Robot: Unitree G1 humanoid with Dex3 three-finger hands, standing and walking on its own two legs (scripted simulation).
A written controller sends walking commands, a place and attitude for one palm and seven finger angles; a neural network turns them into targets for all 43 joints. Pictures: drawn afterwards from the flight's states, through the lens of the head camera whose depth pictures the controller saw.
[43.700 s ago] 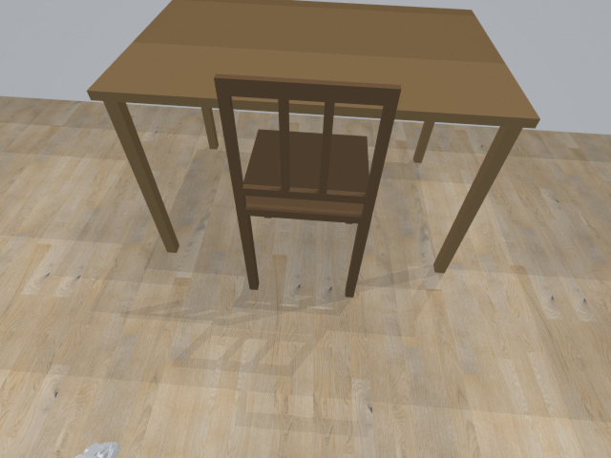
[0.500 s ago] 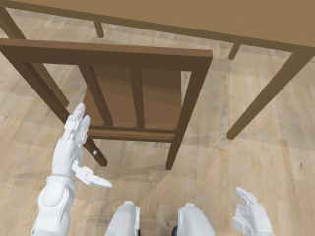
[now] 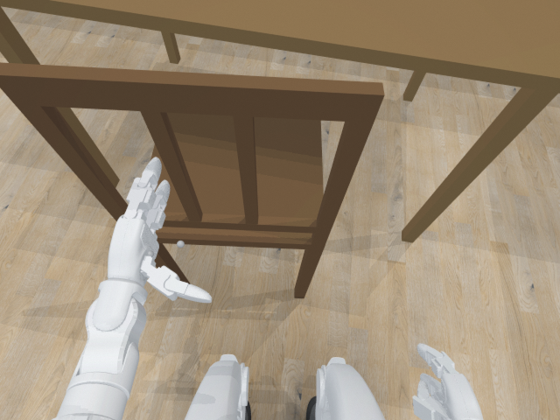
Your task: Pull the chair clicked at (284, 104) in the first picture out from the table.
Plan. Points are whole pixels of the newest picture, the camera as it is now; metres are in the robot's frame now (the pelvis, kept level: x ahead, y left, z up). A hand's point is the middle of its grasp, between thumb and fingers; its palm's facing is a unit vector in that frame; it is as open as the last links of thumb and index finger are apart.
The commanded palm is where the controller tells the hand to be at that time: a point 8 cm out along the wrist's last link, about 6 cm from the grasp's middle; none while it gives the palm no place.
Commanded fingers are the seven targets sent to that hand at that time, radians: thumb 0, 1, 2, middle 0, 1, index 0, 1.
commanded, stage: push the fingers through the gap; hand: left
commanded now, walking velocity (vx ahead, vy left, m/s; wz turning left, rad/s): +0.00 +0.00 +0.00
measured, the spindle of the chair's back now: (179, 175) +0.46 +0.17 +0.02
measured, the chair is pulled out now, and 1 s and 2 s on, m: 0.16 0.16 0.16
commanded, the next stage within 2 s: hook a spindle and tug to test in 1.16 s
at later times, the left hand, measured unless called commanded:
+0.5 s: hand (183, 210) +0.40 +0.15 +0.02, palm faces -0.02 -1.00 -0.03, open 16.9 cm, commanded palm +0.38 +0.20 +0.03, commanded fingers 0.00 -0.50 0.30 -0.06 -0.08 -0.06 -0.08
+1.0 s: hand (191, 190) +0.43 +0.15 +0.02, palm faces -0.01 -1.00 -0.04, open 16.9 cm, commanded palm +0.41 +0.20 +0.03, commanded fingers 0.00 -0.50 0.30 -0.06 -0.08 -0.06 -0.08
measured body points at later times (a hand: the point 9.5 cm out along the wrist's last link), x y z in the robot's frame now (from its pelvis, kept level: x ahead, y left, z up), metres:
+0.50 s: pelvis +0.00 +0.00 +0.00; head +0.13 +0.01 +0.43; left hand +0.39 +0.21 +0.02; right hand +0.12 -0.26 -0.11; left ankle +0.02 +0.10 -0.62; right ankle +0.02 -0.12 -0.62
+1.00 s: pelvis +0.00 +0.00 +0.00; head +0.14 +0.01 +0.43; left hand +0.43 +0.20 +0.02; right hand +0.09 -0.26 -0.12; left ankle +0.02 +0.10 -0.62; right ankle +0.02 -0.12 -0.62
